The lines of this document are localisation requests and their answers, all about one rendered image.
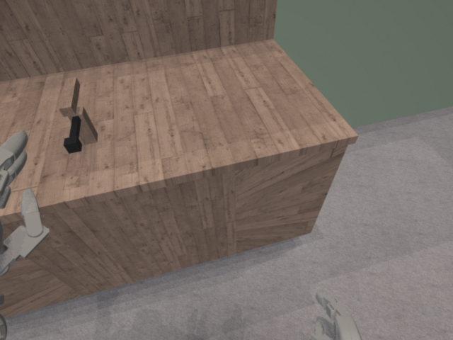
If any tap lever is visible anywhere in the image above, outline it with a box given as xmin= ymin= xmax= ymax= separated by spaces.
xmin=64 ymin=116 xmax=82 ymax=154

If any counter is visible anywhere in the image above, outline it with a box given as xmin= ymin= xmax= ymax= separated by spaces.
xmin=0 ymin=0 xmax=359 ymax=318

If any robot left hand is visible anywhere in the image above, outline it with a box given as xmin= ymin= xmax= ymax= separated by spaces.
xmin=0 ymin=130 xmax=50 ymax=277

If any robot right hand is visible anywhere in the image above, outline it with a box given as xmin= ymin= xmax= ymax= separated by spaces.
xmin=311 ymin=291 xmax=362 ymax=340

